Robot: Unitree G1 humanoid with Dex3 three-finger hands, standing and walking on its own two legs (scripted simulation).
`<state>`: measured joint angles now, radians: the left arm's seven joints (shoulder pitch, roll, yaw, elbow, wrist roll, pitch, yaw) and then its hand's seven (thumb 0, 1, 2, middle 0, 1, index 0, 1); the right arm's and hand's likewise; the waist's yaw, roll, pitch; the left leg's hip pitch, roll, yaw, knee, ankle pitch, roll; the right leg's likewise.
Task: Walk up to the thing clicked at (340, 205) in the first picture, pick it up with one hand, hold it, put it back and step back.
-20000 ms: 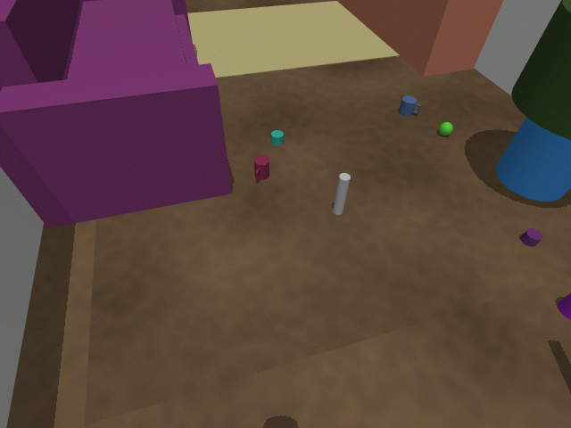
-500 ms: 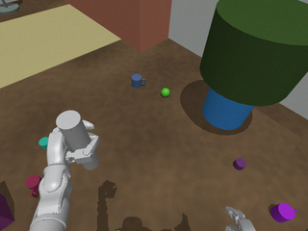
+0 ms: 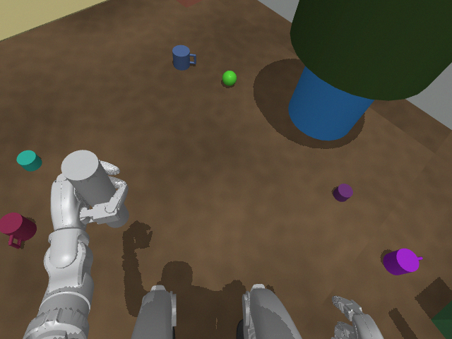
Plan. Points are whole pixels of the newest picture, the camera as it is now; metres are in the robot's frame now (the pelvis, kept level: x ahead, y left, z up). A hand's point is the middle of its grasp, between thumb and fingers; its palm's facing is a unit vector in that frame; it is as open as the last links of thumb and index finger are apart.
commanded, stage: crouch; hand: left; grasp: from the side
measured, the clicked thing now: (102, 195) +0.37 +0.20 -0.02
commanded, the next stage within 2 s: lower in 1.40 s
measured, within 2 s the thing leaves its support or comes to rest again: neither
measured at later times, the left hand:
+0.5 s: hand (127, 221) +0.40 +0.21 -0.25, palm faces +0.15 -0.99 -0.03, open 6.4 cm
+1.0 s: hand (134, 228) +0.42 +0.21 -0.37, palm faces +0.14 -0.99 -0.03, open 6.4 cm
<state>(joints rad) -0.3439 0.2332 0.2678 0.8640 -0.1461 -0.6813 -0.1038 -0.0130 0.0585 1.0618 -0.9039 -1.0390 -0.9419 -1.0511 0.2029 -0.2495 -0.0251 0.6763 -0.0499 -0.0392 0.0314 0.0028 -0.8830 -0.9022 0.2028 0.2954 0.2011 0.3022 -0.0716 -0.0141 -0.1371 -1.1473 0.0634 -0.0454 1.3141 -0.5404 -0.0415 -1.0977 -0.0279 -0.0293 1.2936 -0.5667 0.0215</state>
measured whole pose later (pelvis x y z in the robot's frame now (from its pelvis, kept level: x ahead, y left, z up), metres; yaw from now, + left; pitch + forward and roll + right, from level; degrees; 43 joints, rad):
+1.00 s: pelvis -0.06 +0.01 -0.31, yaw -6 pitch +29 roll -7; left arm -0.70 0.51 0.52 1.15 -0.06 -0.74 -0.15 -0.01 0.05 1.07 -0.91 -1.03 -0.95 -1.05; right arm 0.10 -0.28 0.11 0.72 -0.15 0.03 0.09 0.00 -0.91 -0.91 0.20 0.30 0.20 0.30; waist -0.18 -0.04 -0.04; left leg -2.23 0.03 -0.18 2.39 -0.67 -0.06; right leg -2.14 0.02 -0.04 2.33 -0.70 0.05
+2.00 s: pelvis -0.06 +0.02 -0.35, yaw -12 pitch +21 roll -12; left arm -0.68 0.70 0.56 1.28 -0.08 -0.90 -0.12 -0.01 0.05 1.06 -0.91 -1.03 -0.95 -1.04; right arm -0.05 -0.34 0.32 0.64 -0.27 0.06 0.13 0.00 -0.92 -0.91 0.21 0.30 0.20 0.30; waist -0.25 -0.16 0.17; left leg -2.26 0.02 -0.32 2.59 -0.71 -0.07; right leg -2.14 0.05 -0.13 2.44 -0.69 0.07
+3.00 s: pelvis -0.07 +0.03 -0.36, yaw -15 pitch +16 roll -17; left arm -0.69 0.81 0.53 1.39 -0.05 -1.01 -0.02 -0.02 0.06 1.06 -0.91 -1.03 -0.95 -1.05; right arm -0.14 -0.36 0.45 0.59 -0.34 0.06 0.14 -0.01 -0.89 -0.90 0.21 0.30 0.20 0.30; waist -0.27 -0.23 0.27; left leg -2.24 0.02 -0.38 2.64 -0.72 -0.04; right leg -2.08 0.08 -0.18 2.42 -0.67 0.08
